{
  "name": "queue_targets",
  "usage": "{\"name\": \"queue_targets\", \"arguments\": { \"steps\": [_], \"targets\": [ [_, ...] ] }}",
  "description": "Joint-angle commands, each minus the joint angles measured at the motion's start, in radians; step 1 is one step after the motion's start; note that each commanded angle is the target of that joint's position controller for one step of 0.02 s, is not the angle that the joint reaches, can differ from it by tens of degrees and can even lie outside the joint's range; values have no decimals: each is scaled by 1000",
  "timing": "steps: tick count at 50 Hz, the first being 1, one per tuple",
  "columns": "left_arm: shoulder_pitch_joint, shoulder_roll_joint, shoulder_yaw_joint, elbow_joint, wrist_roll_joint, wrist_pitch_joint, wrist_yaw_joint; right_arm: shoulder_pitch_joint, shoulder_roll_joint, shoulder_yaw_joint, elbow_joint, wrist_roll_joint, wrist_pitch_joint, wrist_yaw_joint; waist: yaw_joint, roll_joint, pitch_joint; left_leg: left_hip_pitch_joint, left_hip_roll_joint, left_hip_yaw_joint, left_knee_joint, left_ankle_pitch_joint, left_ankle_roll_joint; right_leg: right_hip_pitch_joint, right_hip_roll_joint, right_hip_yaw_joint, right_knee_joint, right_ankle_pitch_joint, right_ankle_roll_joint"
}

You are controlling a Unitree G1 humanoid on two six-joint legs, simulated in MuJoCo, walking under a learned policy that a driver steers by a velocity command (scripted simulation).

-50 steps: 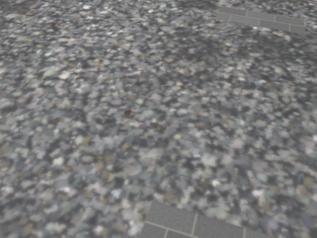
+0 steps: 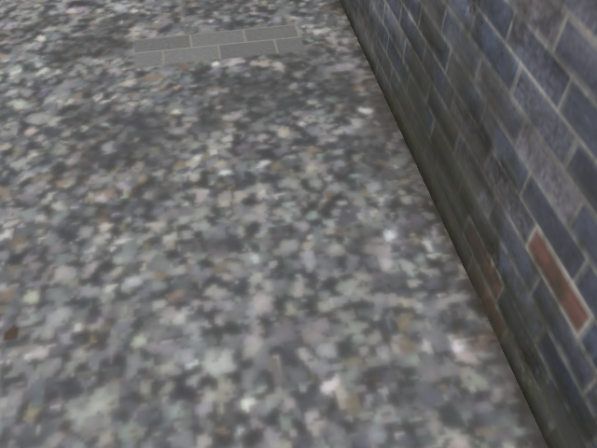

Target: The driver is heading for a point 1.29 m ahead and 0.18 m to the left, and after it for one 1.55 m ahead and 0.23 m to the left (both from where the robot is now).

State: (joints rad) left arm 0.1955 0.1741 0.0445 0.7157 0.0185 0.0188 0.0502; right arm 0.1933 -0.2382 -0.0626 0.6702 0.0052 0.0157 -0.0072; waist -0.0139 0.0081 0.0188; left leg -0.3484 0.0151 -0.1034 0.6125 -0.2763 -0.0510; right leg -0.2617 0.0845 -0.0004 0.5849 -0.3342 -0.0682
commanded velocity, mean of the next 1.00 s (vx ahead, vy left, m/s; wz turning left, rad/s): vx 0.32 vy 0.00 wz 0.24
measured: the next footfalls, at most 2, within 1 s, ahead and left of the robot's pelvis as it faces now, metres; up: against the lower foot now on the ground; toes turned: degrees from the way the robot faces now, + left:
right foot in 0.56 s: +0.30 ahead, -0.04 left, +0.00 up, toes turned +23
left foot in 0.96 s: +0.43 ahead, +0.25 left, +0.00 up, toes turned +10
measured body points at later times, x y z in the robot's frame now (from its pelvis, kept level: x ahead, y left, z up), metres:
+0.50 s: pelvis +0.12 +0.05 +0.01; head +0.15 +0.06 +0.46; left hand +0.25 +0.34 -0.07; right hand +0.27 -0.19 -0.10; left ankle +0.03 +0.14 -0.73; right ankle +0.25 -0.07 -0.70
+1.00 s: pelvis +0.35 +0.12 +0.00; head +0.37 +0.13 +0.45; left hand +0.24 +0.36 -0.13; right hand +0.65 -0.01 -0.04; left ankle +0.40 +0.24 -0.73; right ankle +0.26 -0.05 -0.71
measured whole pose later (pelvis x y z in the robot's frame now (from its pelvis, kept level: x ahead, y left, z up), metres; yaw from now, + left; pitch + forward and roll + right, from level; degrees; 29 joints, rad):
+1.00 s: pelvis +0.35 +0.12 +0.00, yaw +13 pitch +3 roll +0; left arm 0.47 0.23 0.05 0.89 -0.04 -0.06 0.00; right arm 0.02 -0.20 -0.04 0.55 0.00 -0.10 0.01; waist 0.10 0.00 0.00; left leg -0.42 -0.04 -0.02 0.51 -0.11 0.03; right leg -0.15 0.05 0.17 0.64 -0.46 -0.03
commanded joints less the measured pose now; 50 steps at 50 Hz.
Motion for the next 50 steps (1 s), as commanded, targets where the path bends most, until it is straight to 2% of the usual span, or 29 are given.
{"name": "queue_targets", "arguments": {
  "steps": [1, 3, 4, 6, 9, 11, 12, 13, 15, 17, 19, 20, 22, 24, 27, 28, 29, 30, 31, 32, 34, 36, 39, 41, 44, 47, 48, 49, 50],
  "targets": [
    [16, 153, 60, -80, -6, -7, 11, -106, -96, -24, -127, 8, -11, -2, 35, -60, -110, -112, -1, -13, 82, 85, 28, 141, -264, 217, -114, 344, -106],
    [-1, 171, 72, -89, -3, -1, 15, -81, -121, -33, -133, 10, -8, 1, 24, -75, -109, -114, -5, 8, 121, 95, 40, 128, -286, 199, -88, 415, -116],
    [4, 166, 72, -89, -19, -1, 14, -101, -107, -28, -148, 19, 1, 3, 35, -79, -115, -125, -14, 13, 130, 121, 54, 131, -299, 203, -66, 412, -113],
    [5, 180, 74, -100, -16, 4, 6, -98, -115, -34, -161, 27, 11, 17, 38, -37, -127, -105, -19, 5, 143, 225, 87, 109, -280, 147, -13, 429, -97],
    [42, 180, 79, -95, -6, -2, -11, -52, -111, -39, -163, 32, 17, 17, 51, 1, -140, -65, -49, -37, 119, 81, 152, 10, -210, 67, 58, -91, -51],
    [-29, 148, 63, -131, -10, -26, -26, 55, -166, -49, -160, 33, 4, 16, 11, 151, -82, 16, 51, -346, -96, -209, 283, -215, -72, -51, 269, -316, 22],
    [-148, 149, 59, -173, -28, -45, -36, 187, -205, -57, -138, 33, -14, 26, -75, 255, -49, 217, 157, -651, -285, -289, 402, -478, 20, -39, 498, -406, 53],
    [-200, 158, 61, -189, -40, -69, -43, 269, -232, -66, -118, 27, -41, 23, -111, 224, -23, 391, 227, -843, -337, -350, 446, -721, -2, 99, 623, -382, 37],
    [-166, 179, 65, -157, -17, -104, -43, 195, -239, -72, -131, 16, -63, 0, -58, 132, -38, 482, 217, -736, -252, -60, 386, -826, -58, 170, 703, -146, 40],
    [-120, 203, 72, -130, 14, -108, -42, 50, -184, -54, -167, 23, -44, -8, 25, 52, -85, 314, 146, -536, -232, 159, 326, -633, -99, 163, 569, -9, 70],
    [-111, 176, 58, -107, 3, -92, -52, 0, -135, -41, -175, 30, -25, -7, 29, 51, -68, 135, 61, -360, -248, 203, 292, -429, -94, 77, 348, 20, 101],
    [-137, 138, 44, -108, 10, -97, -60, 48, -132, -39, -150, 42, -27, -13, 1, 82, -73, 102, 47, -345, -254, 214, 293, -351, -69, 59, 274, 47, 104],
    [-195, 115, 34, -117, 4, -106, -74, 98, -160, -46, -118, 39, -30, -20, -23, 85, -61, 52, 27, -332, -264, 198, 290, -240, -35, 36, 124, 100, 102],
    [-168, 149, 46, -103, -14, -118, -77, 120, -176, -53, -99, 35, -31, -23, -12, 105, -78, 32, 42, -374, -264, 134, 279, -123, -19, 43, 62, 145, 98],
    [-51, 190, 70, -52, -19, -139, -63, 105, -125, -35, -89, 40, -43, -14, 52, 138, -78, 26, 32, -394, -206, 84, 231, 72, -37, 41, -39, 204, 67],
    [20, 215, 81, -31, -22, -142, -55, 103, -103, -28, -95, 29, -54, -7, 96, 106, -81, -13, 2, -377, -116, 143, 205, 176, -57, 64, -51, 174, 45],
    [186, 257, 95, -3, -18, -149, -50, 86, -46, -12, -102, 20, -64, -2, 164, -2, -146, -106, -86, -271, 168, 94, 159, 357, -203, 248, -122, 92, -28],
    [288, 341, 115, 34, 8, -148, -62, 178, -16, -8, -118, 53, -75, -10, 121, -358, -209, -337, -223, -179, 506, -261, 110, 492, -426, 746, -303, -147, -217],
    [222, 258, 99, 19, -17, -155, -70, 167, -129, -34, -97, 48, -83, -19, 105, -262, -105, -480, -146, -179, 629, -276, 109, 434, -463, 822, -343, -300, -253],
    [182, 197, 80, 10, -25, -151, -66, 74, -153, -38, -103, 36, -84, -17, 120, -205, -7, -532, -94, -138, 649, -197, 121, 360, -415, 696, -340, -269, -241],
    [124, 160, 54, 8, -33, -127, -59, 12, -106, -24, -124, -1, -96, -10, 82, -81, 8, -482, -12, -44, 561, -51, 112, 258, -341, 547, -367, -80, -210],
    [127, 130, 30, 29, -39, -115, -56, -36, -68, -19, -136, -1, -96, 1, 63, -95, 7, -391, 18, 4, 438, 4, 84, 175, -274, 424, -384, 74, -184],
    [125, 163, 34, 60, -52, -98, -41, -108, -1, 4, -154, -8, -98, 13, 55, -94, -7, -234, -11, 78, 179, 61, 41, 61, -216, 295, -376, 238, -155],
    [148, 212, 46, 76, -55, -94, -37, -149, 11, 9, -161, 6, -104, 22, 60, -107, -12, -120, -44, 109, 71, 102, 20, -4, -221, 277, -368, 259, -150],
    [196, 219, 44, 99, -65, -96, -42, -201, -36, -2, -178, 19, -114, 25, 70, -111, 6, -36, -53, 83, -45, 190, 24, -10, -247, 331, -357, 218, -153],
    [187, 208, 38, 96, -66, -100, -47, -113, -87, -32, -157, 18, -121, 15, 0, -96, -46, 198, -53, 80, -160, 200, 73, -22, -217, 346, -242, 272, -100],
    [154, 194, 35, 76, -63, -106, -50, 0, -123, -49, -138, 10, -123, 4, -60, -89, -104, 370, 4, 30, -159, 182, 105, -92, -171, 315, -109, 308, -68],
    [131, 128, 13, 39, -44, -112, -52, 190, -203, -69, -120, -9, -118, -8, -137, 49, -258, 621, 210, -183, -164, 160, 169, -229, -87, 214, 214, 109, -22],
    [255, 87, -3, 27, -74, -117, -45, 248, -243, -76, -89, -30, -112, 3, -83, 302, -356, 742, 419, -617, -302, -95, 314, -456, -20, 170, 490, -237, 14]
  ]
}}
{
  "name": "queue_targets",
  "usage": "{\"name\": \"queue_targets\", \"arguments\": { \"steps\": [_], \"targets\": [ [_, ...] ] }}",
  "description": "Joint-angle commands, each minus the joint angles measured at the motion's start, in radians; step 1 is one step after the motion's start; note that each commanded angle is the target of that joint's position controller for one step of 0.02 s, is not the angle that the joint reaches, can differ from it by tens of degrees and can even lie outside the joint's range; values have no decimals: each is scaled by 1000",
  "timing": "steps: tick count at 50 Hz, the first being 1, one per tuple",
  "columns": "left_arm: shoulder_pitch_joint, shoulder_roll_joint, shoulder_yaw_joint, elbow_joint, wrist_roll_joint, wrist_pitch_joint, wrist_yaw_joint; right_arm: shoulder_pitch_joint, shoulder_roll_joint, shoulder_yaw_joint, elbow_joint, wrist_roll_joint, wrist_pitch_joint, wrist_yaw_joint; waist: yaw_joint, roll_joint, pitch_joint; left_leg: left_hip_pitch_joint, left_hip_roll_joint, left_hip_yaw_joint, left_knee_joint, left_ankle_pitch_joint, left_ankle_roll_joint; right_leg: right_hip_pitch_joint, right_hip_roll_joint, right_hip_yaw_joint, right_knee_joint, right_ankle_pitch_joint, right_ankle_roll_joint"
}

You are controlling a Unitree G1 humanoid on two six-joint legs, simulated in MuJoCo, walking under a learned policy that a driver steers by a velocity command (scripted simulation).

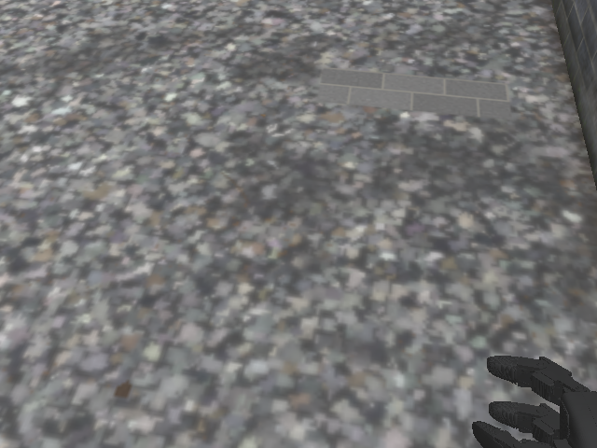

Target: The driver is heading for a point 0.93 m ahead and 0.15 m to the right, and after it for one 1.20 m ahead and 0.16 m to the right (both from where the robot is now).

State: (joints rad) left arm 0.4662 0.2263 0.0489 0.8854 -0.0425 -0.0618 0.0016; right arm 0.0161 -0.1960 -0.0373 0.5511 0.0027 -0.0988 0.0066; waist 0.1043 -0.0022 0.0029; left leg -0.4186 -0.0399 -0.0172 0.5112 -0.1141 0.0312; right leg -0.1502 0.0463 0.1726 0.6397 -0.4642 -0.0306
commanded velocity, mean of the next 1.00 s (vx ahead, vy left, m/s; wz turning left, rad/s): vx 0.50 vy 0.00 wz -0.22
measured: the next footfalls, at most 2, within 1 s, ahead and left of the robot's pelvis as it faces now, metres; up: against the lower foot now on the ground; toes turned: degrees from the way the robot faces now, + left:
right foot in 0.48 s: +0.39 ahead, -0.19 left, +0.00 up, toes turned -18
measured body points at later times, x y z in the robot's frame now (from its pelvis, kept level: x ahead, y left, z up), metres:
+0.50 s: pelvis +0.25 -0.06 -0.02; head +0.30 -0.08 +0.43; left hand +0.55 +0.10 -0.09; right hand +0.19 -0.34 -0.14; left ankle +0.08 +0.11 -0.70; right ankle +0.35 -0.17 -0.73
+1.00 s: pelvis +0.54 -0.13 +0.00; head +0.56 -0.14 +0.45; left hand +0.61 +0.15 -0.12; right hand +0.71 -0.40 -0.08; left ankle +0.72 -0.06 -0.71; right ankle +0.35 -0.17 -0.73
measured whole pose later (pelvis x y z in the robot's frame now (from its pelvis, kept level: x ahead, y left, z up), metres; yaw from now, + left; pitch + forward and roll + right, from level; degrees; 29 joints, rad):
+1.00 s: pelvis +0.54 -0.13 +0.00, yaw -12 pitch +2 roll +0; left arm 0.36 0.30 0.02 0.84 0.01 -0.06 0.01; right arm 0.10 -0.27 -0.03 0.61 0.01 -0.07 0.08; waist 0.07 0.03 0.02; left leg -0.61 0.01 0.03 0.63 -0.03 0.05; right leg 0.10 0.03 -0.11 0.29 -0.42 -0.03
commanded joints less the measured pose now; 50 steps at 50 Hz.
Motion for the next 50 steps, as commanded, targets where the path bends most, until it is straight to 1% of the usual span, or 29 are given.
{"name": "queue_targets", "arguments": {
  "steps": [1, 2, 3, 5, 7, 10, 13, 14, 18, 19, 21, 22, 23, 24, 25, 26, 27, 28, 29, 30, 32, 34, 35, 37, 39, 44, 45, 47, 50],
  "targets": [
    [-15, 119, 18, -118, -30, -27, 6, 393, -200, -84, 29, -17, -6, -6, -193, 196, -227, 727, 477, -743, -232, -376, 244, -673, -40, 34, 589, -50, -19],
    [-95, 148, 29, -128, -12, -16, 12, 330, -148, -68, 32, -3, -11, -7, -186, 112, -91, 611, 425, -556, -246, -256, 205, -697, -66, 25, 624, 50, -20],
    [-125, 135, 31, -130, 5, -13, 16, 269, -124, -59, 30, -2, -12, -5, -152, 54, -51, 519, 369, -432, -271, -144, 176, -657, -98, 16, 608, 133, -7],
    [-154, 115, 35, -138, 13, -6, 14, 217, -88, -50, 57, -10, -18, -1, -108, 79, -5, 420, 293, -257, -314, 44, 137, -609, -135, 2, 552, 217, 2],
    [-164, 81, 29, -144, 9, 6, 5, 222, -88, -56, 87, -7, -25, 1, -95, 94, -2, 386, 276, -159, -327, 197, 134, -598, -139, -22, 544, 246, 15],
    [-245, 70, 23, -177, 11, 12, -5, 244, -130, -71, 127, -5, -27, -6, -101, 67, 34, 373, 283, -69, -362, 263, 149, -645, -145, -24, 442, 328, 36],
    [-344, 75, 19, -204, 13, 4, -21, 234, -159, -76, 146, -7, -24, -14, -123, 72, 59, 329, 235, 55, -379, 238, 120, -572, -135, -82, 213, 508, 37],
    [-381, 71, 14, -216, 22, 3, -29, 242, -169, -78, 154, -5, -23, -13, -140, 61, 66, 317, 231, 92, -376, 246, 114, -541, -133, -116, 150, 551, 31],
    [-498, 79, 8, -279, 15, 5, -56, 318, -217, -89, 198, 16, -10, -17, -174, 51, 89, 429, 291, 126, -345, 287, 108, -542, -127, -163, 23, 516, -10],
    [-513, 90, 11, -294, 15, 6, -62, 322, -226, -92, 204, 20, -3, -17, -169, 53, 87, 469, 303, 137, -316, 352, 101, -542, -116, -179, 3, 468, -28],
    [-495, 133, 29, -312, 16, 13, -62, 320, -259, -97, 203, 20, 14, -27, -135, 101, 38, 520, 305, 174, -198, 678, 71, -441, -55, -245, -12, 329, -68],
    [-433, 159, 43, -306, 17, 19, -60, 324, -276, -100, 203, 22, 25, -32, -96, 124, -10, 527, 303, 189, -85, 846, 60, -342, -14, -276, -15, 274, -92],
    [-280, 206, 70, -274, 24, 26, -56, 311, -302, -103, 192, 22, 30, -35, -11, 118, -87, 465, 273, 211, 96, 885, 32, -126, 28, -280, -70, 322, -121],
    [-80, 278, 105, -226, 20, 37, -40, 308, -286, -90, 171, 7, 26, -41, 74, 46, -184, 238, 229, 218, 391, 629, -8, 201, -28, -154, -85, 366, -168],
    [-84, 399, 119, -226, 16, 31, -30, 423, -115, -32, 114, -38, 3, -19, -59, -271, -288, -253, 42, 151, 779, -409, -71, 580, -314, 402, -121, 279, -357],
    [-22, 316, 93, -254, 31, 20, -26, 349, -182, -32, 111, -1, -41, -6, 23, -206, -447, -349, 7, -80, 917, -518, -61, 634, -391, 678, -298, 102, -422],
    [-46, 236, 71, -232, 39, 12, -26, 252, -238, -46, 93, 44, -53, -1, 44, -133, -299, -422, 59, -82, 912, -417, -44, 545, -355, 501, -333, 177, -351],
    [-112, 213, 60, -242, 38, 5, -23, 212, -225, -33, 85, 37, -55, -6, 2, -37, -192, -418, 103, -55, 836, -333, -34, 395, -331, 381, -336, 278, -317],
    [-181, 186, 48, -247, 37, 2, -18, 210, -221, -32, 94, 10, -49, -17, -39, 28, -121, -352, 148, -47, 756, -275, -46, 239, -305, 279, -339, 383, -284],
    [-219, 158, 30, -253, 55, -2, -12, 228, -221, -33, 106, 1, -36, -14, -72, 20, -101, -267, 177, -57, 727, -232, -49, 125, -285, 222, -369, 454, -276],
    [-237, 162, 22, -236, 58, -12, -11, 280, -193, -26, 117, 4, -12, -4, -110, -21, -76, -212, 195, -54, 687, -194, -57, 16, -271, 155, -424, 492, -273],
    [-220, 182, 22, -204, 50, -27, -10, 255, -170, -17, 108, -1, 8, -1, -114, -37, -25, -243, 200, -41, 632, -113, -64, -52, -254, 56, -470, 517, -253],
    [-216, 183, 19, -195, 58, -34, -10, 231, -177, -18, 92, -7, 15, -3, -111, -46, -12, -259, 189, -38, 583, -40, -67, -61, -238, 10, -474, 546, -247],
    [-195, 183, 14, -168, 57, -40, -7, 179, -169, -16, 76, -12, 19, 0, -93, -48, 2, -263, 174, -30, 470, 108, -62, -55, -203, -74, -481, 570, -208],
    [-172, 188, 8, -147, 55, -43, -2, 122, -159, -13, 58, -6, 16, 10, -67, -50, 15, -250, 147, -23, 343, 234, -52, -26, -192, -124, -483, 557, -172],
    [-88, 206, 3, -90, 55, -29, 4, -11, -147, -9, -4, 12, 13, 51, -9, -49, 81, -343, 100, -29, 164, 260, -20, 174, -268, -151, -469, 548, -143],
    [-91, 225, 9, -89, 54, -26, 1, -17, -137, -7, -13, 13, 16, 57, -7, -62, 90, -364, 97, -22, 151, 226, -11, 215, -285, -163, -443, 610, -142],
    [-80, 223, 9, -81, 52, -13, 3, -43, -139, -6, -37, 8, 17, 73, -8, -54, 89, -364, 74, 14, 131, 134, 8, 273, -306, -184, -388, 754, -134],
    [-103, 256, 17, -86, 49, 10, 28, 54, -177, -27, -33, 8, 17, 81, -78, -119, 9, -164, -6, 116, 122, -42, 51, 278, -291, -251, -192, 1244, -87]
  ]
}}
